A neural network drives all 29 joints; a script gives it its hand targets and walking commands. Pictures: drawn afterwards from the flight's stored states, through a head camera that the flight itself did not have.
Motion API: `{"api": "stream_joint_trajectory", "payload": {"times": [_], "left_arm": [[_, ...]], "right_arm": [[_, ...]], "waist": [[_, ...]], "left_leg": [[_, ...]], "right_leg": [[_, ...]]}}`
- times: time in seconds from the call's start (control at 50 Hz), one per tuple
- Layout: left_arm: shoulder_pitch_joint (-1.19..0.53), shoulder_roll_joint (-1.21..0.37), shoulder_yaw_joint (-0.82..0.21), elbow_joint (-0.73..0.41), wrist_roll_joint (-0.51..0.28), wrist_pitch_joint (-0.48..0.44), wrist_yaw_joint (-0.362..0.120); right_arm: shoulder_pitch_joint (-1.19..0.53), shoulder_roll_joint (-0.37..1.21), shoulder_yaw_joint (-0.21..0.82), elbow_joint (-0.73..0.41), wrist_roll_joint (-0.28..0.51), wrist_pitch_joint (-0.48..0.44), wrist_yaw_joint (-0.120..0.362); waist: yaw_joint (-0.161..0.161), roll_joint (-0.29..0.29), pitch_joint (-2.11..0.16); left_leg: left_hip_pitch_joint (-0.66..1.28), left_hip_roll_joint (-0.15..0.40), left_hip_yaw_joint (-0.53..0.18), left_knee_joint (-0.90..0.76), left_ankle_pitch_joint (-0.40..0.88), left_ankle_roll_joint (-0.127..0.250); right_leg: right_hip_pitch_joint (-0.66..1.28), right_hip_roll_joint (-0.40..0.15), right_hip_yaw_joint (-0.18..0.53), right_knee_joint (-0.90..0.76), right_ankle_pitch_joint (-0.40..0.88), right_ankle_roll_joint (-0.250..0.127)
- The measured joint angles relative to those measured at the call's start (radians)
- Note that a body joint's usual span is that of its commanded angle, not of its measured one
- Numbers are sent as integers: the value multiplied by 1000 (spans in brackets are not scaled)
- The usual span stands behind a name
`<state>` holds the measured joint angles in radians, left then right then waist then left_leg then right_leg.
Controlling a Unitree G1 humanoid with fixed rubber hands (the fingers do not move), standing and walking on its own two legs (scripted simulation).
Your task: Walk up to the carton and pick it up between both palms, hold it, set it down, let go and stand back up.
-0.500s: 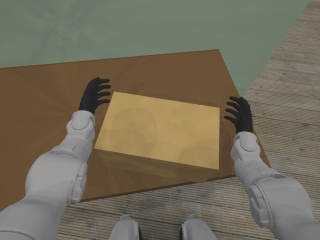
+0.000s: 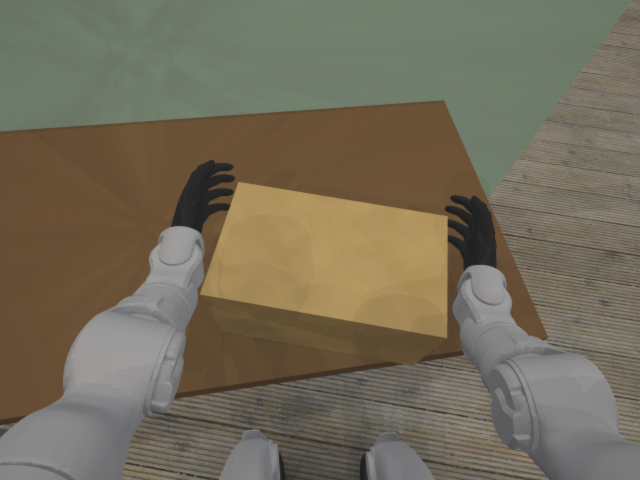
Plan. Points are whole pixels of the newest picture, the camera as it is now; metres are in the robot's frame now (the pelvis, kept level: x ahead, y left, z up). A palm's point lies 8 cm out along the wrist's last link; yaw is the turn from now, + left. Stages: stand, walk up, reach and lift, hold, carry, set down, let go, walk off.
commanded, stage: reach and lift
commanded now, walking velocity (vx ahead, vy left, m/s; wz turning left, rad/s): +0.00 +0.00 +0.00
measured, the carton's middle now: (328, 277) +0.39 -0.01 -0.06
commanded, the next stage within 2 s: none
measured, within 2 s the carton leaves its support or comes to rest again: leaves its support in 1.44 s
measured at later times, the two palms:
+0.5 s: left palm (192, 220) +0.44 +0.17 +0.01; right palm (478, 259) +0.38 -0.21 +0.00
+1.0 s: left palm (187, 227) +0.43 +0.17 +0.01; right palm (473, 269) +0.37 -0.20 +0.00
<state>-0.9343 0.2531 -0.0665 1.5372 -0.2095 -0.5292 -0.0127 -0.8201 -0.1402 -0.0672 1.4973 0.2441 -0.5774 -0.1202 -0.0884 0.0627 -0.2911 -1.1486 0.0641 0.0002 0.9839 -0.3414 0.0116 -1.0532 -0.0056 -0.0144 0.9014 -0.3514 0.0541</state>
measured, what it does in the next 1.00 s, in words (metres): stands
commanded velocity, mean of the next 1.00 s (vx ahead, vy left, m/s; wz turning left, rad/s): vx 0.00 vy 0.00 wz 0.00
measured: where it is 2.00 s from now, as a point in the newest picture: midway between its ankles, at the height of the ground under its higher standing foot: outside the picture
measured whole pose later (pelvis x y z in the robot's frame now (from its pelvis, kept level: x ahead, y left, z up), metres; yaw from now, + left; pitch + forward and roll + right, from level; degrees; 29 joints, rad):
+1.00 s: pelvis +0.01 +0.00 +0.03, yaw +2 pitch +27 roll -4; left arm -0.90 0.22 0.23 1.62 0.10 -0.68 0.00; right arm -0.67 -0.06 -0.47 1.35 -0.16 -0.66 -0.10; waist -0.09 0.07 -0.21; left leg -1.00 0.04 -0.01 0.79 -0.27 0.02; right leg -0.89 -0.02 -0.03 0.69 -0.27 0.05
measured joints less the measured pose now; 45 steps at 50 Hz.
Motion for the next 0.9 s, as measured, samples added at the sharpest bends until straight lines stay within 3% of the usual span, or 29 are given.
{"api": "stream_joint_trajectory", "payload": {"times": [0.1,0.56,0.68,0.8,0.9], "left_arm": [[4,-4,11,13,9,-8,-3],[-1,-23,62,32,52,-30,6],[-22,-18,124,72,124,-59,0],[-20,-14,242,87,273,-95,4],[13,-30,277,79,304,-126,22]], "right_arm": [[11,2,-33,-11,-48,8,-1],[9,2,-92,27,-81,-20,6],[38,24,-202,-21,-181,-18,-4],[85,54,-352,-69,-319,-51,8],[116,63,-407,-112,-379,-70,23]], "waist": [[-1,-9,8],[5,-12,25],[-5,-25,32],[-14,-15,81],[-4,16,78]], "left_leg": [[23,-1,7,-12,-1,1],[47,5,9,-31,5,7],[56,3,1,-53,19,8],[108,-6,-9,-101,39,8],[125,-13,-13,-147,56,8]], "right_leg": [[19,-1,6,-9,-1,2],[50,5,9,-49,19,7],[64,5,0,-76,33,4],[127,-2,-12,-133,52,2],[150,-7,-19,-186,72,0]]}}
